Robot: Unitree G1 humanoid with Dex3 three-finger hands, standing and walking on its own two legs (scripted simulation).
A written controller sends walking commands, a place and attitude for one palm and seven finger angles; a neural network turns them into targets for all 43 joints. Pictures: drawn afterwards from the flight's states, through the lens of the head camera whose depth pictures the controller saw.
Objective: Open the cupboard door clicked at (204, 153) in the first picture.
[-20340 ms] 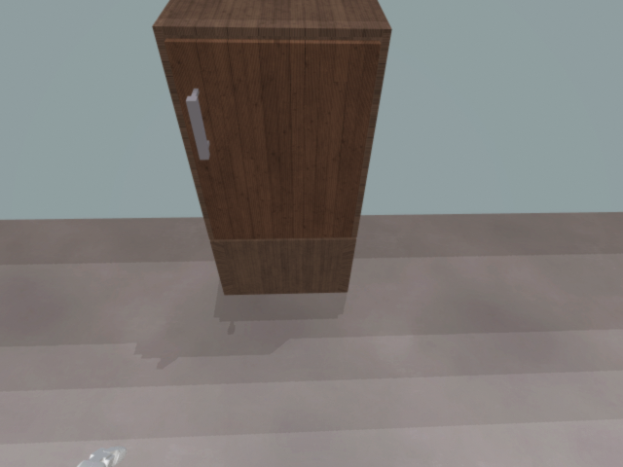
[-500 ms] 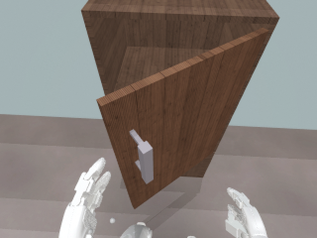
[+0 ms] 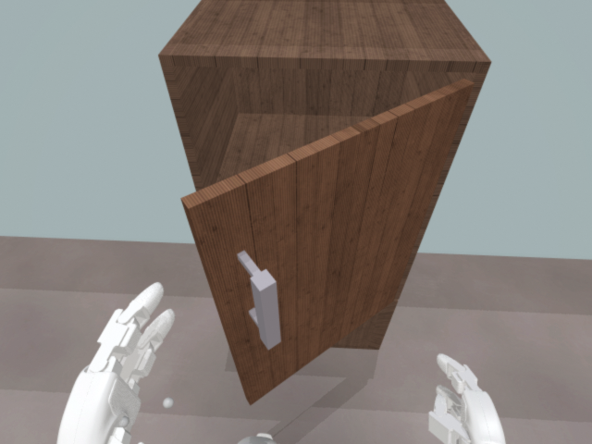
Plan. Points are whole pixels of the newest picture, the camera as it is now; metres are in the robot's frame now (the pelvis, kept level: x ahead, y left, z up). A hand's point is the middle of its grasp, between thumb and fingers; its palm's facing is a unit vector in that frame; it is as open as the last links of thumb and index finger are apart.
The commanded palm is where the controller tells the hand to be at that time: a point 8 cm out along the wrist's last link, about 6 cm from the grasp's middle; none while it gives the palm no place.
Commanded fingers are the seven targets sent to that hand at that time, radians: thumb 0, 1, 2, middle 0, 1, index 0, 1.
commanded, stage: draw the hand back to the body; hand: left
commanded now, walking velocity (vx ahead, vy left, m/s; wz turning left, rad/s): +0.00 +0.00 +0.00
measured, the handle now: (258, 301) +0.28 +0.08 +0.07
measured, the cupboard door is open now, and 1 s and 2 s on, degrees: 39 39 39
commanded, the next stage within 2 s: step back with the hand held close in 1.26 s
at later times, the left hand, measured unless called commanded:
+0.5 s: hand (79, 346) +0.18 +0.22 +0.16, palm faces +0.24 -0.91 -0.35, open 13.7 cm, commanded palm +0.14 +0.27 +0.20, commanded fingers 0.00 0.27 0.63 -0.18 -0.30 -0.18 -0.30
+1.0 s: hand out of the picture +0.22 +0.29 +0.24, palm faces +0.44 -0.81 -0.38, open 8.0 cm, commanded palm +0.17 +0.32 +0.25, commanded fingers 0.00 0.90 0.90 -0.20 -0.30 -0.20 -0.30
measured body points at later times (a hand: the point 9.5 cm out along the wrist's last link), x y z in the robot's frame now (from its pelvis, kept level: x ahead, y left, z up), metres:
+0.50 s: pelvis +0.02 +0.02 +0.05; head +0.00 +0.01 +0.50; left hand +0.16 +0.27 +0.18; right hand +0.21 -0.20 -0.02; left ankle +0.04 +0.09 -0.67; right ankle -0.01 -0.09 -0.67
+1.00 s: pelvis +0.03 +0.03 +0.07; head +0.01 +0.02 +0.52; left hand +0.19 +0.33 +0.26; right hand +0.22 -0.19 +0.00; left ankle +0.04 +0.09 -0.67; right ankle -0.01 -0.09 -0.67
